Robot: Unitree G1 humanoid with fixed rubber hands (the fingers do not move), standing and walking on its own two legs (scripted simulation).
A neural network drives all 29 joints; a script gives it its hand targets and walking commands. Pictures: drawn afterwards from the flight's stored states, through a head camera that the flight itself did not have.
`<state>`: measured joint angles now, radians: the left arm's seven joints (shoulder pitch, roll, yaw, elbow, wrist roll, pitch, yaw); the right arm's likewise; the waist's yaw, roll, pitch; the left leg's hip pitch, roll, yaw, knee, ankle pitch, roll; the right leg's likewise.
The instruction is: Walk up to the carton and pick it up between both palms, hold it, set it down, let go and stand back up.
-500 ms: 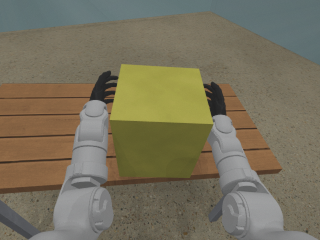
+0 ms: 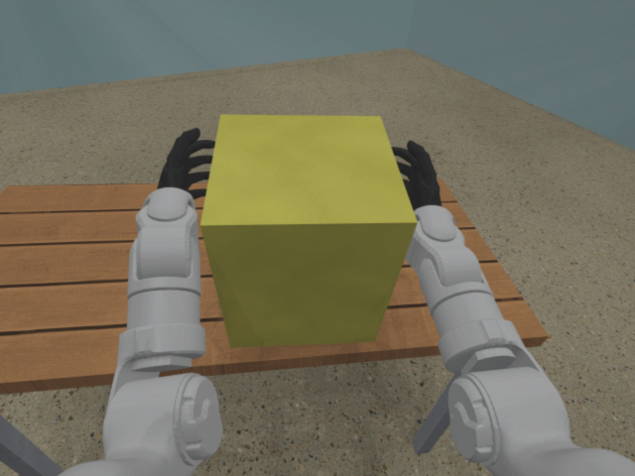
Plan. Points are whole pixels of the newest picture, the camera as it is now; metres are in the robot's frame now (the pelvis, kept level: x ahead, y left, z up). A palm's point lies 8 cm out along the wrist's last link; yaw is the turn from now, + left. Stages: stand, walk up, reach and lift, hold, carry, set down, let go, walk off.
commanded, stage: reach and lift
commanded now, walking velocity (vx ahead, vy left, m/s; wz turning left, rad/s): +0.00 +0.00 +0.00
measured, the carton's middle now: (303, 235) +0.40 +0.00 +0.13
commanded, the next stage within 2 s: hold in 1.42 s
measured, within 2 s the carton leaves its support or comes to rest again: neither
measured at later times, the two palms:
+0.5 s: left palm (170, 169) +0.38 +0.15 +0.24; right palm (430, 180) +0.37 -0.15 +0.23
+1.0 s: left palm (170, 161) +0.38 +0.15 +0.25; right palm (435, 161) +0.38 -0.15 +0.25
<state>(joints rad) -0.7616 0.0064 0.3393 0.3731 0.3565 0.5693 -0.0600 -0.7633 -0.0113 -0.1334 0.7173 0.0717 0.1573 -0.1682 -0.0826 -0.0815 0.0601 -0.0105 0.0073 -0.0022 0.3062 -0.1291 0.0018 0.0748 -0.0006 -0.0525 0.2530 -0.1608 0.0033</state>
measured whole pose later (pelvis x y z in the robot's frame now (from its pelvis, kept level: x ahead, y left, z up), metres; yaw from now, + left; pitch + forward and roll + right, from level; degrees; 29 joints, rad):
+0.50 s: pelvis -0.01 +0.00 +0.00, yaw -1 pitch -9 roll +0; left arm -0.85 0.02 0.35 0.34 0.38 0.72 -0.05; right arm -0.88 -0.05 -0.12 0.77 0.14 0.25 -0.15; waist -0.08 -0.07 0.01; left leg -0.03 0.01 0.01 0.30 -0.11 0.00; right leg 0.03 0.00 -0.04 0.27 -0.16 0.00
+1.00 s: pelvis +0.01 +0.00 +0.00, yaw -1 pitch -9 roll -1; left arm -0.80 0.03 0.34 0.22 0.34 0.80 -0.06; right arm -0.89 -0.10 -0.01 0.67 0.26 0.38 -0.21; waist -0.10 -0.05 -0.01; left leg -0.02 0.02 0.01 0.32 -0.15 0.00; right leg 0.07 0.01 -0.04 0.26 -0.17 0.00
